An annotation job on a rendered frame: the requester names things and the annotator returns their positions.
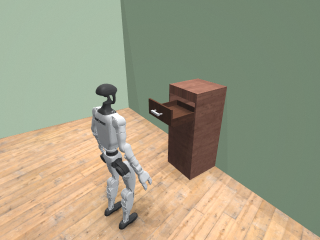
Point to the left robot upper arm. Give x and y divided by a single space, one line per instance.
93 122

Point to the left robot foot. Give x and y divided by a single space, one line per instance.
116 206

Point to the right robot upper arm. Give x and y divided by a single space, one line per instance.
119 123

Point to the robot left hand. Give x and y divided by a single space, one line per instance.
101 148

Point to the handle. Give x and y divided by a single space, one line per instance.
154 112

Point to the cabinet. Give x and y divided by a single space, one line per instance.
193 146

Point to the left robot forearm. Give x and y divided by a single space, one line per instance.
96 137

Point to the right robot forearm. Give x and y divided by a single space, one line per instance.
133 162

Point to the drawer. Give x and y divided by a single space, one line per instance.
174 113

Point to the robot right hand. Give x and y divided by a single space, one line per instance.
143 177

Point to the robot left thigh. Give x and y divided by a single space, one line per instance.
114 180

